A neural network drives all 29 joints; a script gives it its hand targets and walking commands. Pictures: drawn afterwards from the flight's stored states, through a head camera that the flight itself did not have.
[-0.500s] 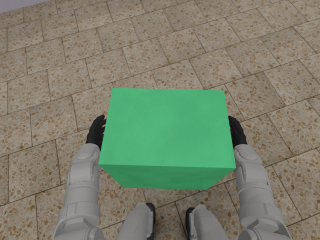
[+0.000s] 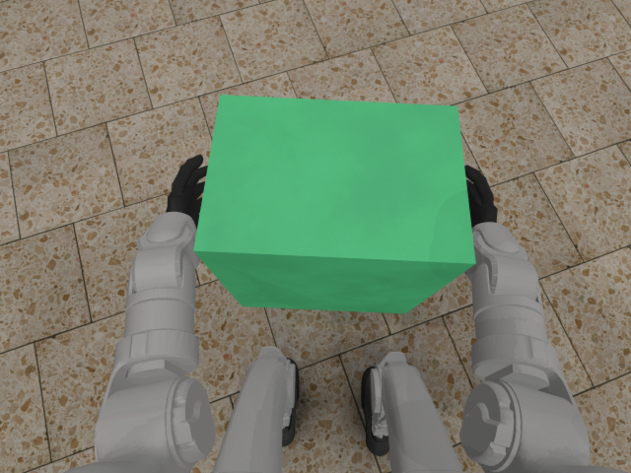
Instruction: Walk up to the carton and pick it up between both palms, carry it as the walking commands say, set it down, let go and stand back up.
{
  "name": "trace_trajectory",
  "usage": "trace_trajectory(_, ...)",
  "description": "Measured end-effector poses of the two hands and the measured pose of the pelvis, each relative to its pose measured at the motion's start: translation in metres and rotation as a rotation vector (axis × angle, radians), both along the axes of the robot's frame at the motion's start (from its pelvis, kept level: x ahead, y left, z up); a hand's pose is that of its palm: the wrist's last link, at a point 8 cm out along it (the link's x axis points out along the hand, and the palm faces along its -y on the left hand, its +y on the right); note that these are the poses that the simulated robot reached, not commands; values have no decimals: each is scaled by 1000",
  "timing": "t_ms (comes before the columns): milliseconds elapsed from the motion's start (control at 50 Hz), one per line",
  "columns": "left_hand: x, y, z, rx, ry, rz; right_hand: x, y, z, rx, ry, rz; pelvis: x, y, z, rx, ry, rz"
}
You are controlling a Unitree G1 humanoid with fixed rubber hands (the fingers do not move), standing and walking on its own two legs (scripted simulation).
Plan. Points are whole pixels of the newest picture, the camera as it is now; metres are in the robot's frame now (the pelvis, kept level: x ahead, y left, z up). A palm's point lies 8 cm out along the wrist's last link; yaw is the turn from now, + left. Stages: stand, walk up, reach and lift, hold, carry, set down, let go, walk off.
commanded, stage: set down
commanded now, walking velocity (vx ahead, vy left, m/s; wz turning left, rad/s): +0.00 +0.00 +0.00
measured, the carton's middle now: (330, 224) +0.43 +0.01 -0.12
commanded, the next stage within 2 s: none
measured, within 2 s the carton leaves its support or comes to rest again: neither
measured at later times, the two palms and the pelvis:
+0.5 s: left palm (225, 228) +0.45 +0.18 -0.21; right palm (446, 225) +0.46 -0.19 -0.20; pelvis -0.03 -0.02 -0.07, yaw +3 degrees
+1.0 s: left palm (245, 197) +0.51 +0.15 -0.22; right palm (452, 226) +0.46 -0.22 -0.24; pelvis -0.08 -0.03 -0.16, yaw +0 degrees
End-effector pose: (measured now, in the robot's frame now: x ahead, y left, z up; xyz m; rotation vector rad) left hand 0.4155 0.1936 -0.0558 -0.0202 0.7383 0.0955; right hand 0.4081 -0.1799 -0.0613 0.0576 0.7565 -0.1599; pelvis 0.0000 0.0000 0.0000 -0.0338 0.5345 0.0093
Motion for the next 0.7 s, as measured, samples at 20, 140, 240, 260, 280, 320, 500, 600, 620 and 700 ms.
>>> trace_trajectory(20, 2, -2, -5, -3, 13, -1, -1, -1, -7, 4, 13, -7, 1, 2, -1, -2, 7, 5)
trace_trajectory(140, 16, -20, -41, 2, 34, -34, -2, -19, -41, 10, 31, -41, 7, 9, -17, -6, 90, 36)
trace_trajectory(240, 29, -31, -71, -13, -6, -30, 17, -29, -60, -10, -12, -40, 7, 8, -36, 12, 149, 8)
trace_trajectory(260, 31, -31, -76, -10, -20, -27, 22, -30, -63, -16, -27, -32, 5, 7, -39, 16, 141, 5)
trace_trajectory(280, 33, -31, -80, -5, -36, -25, 28, -29, -66, -21, -43, -24, 3, 6, -41, 20, 129, 3)
trace_trajectory(320, 37, -29, -87, 3, -69, -16, 37, -27, -72, -30, -75, -8, -2, 2, -44, 28, 88, 3)
trace_trajectory(500, 33, -15, -153, 13, -71, 33, 48, -13, -141, -48, -79, 47, -30, -18, -65, 26, -103, 36)
trace_trajectory(600, 24, -16, -190, 16, -19, 26, 31, -13, -186, -21, -25, 11, -38, -26, -92, 25, -68, 46)
trace_trajectory(620, 24, -17, -192, 24, -15, 15, 28, -14, -189, -25, -20, 7, -40, -27, -97, 27, -70, 47)
trace_trajectory(700, 32, -25, -183, 50, -33, -32, 22, -22, -186, -26, -36, -29, -50, -31, -110, 34, -103, 45)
